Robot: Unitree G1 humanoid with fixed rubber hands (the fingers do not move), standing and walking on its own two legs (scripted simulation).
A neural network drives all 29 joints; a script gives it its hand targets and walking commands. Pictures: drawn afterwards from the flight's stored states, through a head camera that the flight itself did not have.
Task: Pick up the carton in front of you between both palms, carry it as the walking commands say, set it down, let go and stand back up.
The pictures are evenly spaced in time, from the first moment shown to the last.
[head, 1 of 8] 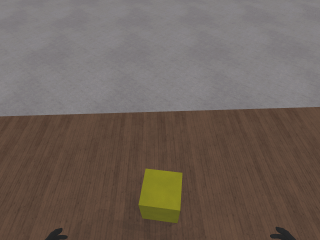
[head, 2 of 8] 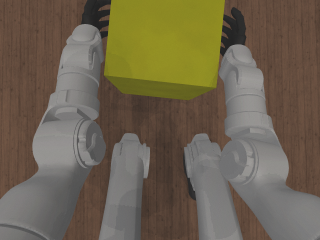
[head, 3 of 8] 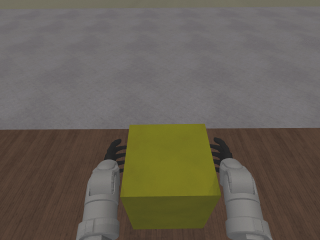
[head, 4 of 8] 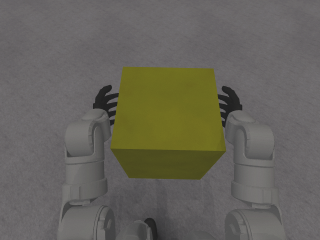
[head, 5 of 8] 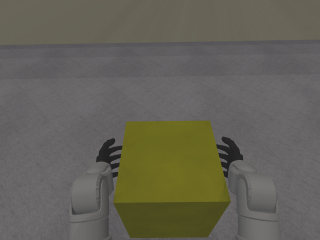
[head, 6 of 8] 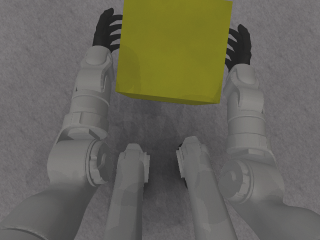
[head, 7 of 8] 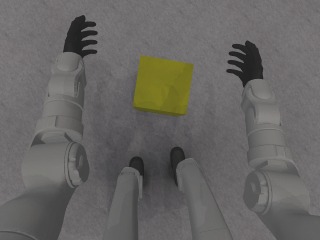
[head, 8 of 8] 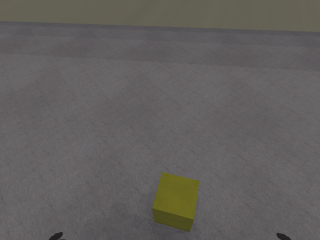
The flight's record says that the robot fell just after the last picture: no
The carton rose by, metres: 0.69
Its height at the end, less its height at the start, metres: -0.06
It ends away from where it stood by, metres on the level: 3.20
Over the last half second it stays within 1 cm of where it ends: yes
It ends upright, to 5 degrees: yes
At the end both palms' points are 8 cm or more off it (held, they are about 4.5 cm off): yes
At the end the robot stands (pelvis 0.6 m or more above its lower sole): yes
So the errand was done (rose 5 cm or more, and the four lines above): yes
